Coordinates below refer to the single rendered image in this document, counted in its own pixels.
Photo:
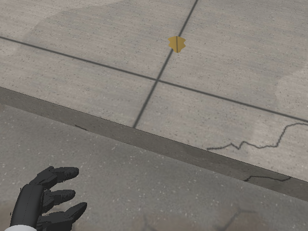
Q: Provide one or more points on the robot left hand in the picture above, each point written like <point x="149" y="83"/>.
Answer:
<point x="36" y="198"/>

